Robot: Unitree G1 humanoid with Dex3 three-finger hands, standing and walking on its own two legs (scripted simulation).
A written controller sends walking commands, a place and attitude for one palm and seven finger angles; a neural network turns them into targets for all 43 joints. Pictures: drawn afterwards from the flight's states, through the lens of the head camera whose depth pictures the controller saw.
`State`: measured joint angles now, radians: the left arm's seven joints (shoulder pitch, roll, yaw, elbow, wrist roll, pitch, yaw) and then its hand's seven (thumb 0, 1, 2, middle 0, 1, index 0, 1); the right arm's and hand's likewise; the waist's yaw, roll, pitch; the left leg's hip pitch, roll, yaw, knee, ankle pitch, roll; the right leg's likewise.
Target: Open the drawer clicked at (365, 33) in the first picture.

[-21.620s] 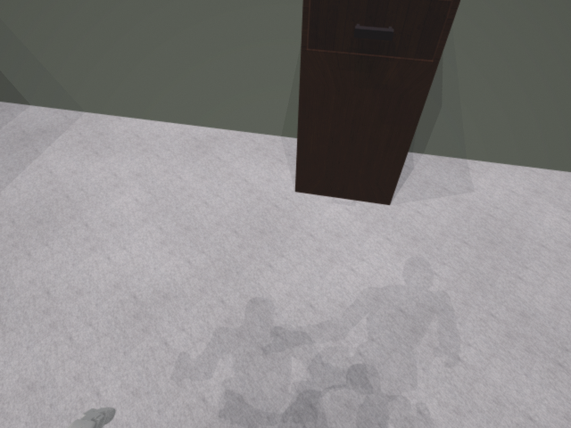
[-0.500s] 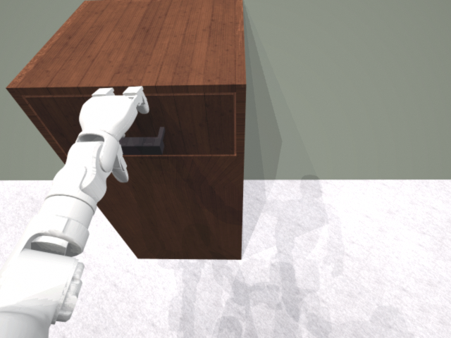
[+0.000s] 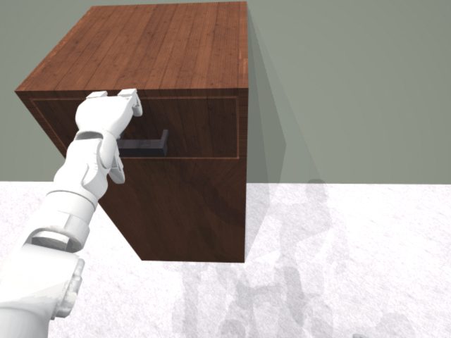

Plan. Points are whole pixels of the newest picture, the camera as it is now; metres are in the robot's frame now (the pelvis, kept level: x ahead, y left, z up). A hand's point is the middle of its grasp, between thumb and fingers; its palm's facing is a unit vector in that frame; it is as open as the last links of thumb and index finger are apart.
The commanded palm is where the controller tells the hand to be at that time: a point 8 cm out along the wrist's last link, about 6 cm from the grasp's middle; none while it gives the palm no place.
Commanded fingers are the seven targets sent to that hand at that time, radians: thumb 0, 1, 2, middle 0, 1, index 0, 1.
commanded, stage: move the hooked fingers above the handle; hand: left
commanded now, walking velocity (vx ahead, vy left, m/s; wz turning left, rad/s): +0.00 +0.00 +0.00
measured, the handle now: (140, 141) +0.51 +0.21 +0.05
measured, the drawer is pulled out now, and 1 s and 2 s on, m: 0.00 0.00 0.00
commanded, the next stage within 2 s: lower the fingers behind the handle in 0.24 s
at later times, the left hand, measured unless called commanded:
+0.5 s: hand (123, 144) +0.45 +0.21 +0.11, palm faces -0.09 -0.03 -1.00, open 13.8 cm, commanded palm +0.43 +0.21 +0.16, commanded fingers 0.00 -0.50 0.30 -0.30 -1.20 -0.30 -1.20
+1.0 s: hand (133, 155) +0.45 +0.20 +0.07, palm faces -0.05 -0.06 -1.00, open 13.8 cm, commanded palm +0.43 +0.22 +0.13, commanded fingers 0.00 -0.50 0.30 -0.30 -1.20 -0.30 -1.20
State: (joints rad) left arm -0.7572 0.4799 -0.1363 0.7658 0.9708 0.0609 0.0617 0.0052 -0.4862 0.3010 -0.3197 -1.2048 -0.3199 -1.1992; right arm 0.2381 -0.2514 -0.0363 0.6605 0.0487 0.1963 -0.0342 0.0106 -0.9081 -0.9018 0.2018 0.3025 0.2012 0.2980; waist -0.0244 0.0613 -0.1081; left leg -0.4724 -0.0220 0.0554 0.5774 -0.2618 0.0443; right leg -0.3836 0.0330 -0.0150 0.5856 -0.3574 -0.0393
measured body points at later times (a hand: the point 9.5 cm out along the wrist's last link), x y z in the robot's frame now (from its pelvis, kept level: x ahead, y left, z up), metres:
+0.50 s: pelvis +0.00 +0.00 +0.00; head +0.04 -0.02 +0.45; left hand +0.45 +0.21 +0.16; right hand +0.09 -0.27 -0.14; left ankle +0.01 +0.09 -0.73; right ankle -0.05 -0.09 -0.73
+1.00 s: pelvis +0.00 +0.00 -0.01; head +0.05 -0.01 +0.44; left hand +0.45 +0.20 +0.12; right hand +0.07 -0.26 -0.14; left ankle +0.01 +0.09 -0.73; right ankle -0.05 -0.09 -0.73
